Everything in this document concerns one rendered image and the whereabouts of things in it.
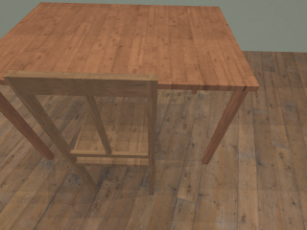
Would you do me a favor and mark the table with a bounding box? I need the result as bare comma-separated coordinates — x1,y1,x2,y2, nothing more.
0,2,260,165

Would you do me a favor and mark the chair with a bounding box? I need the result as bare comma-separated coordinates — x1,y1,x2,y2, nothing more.
3,70,158,196

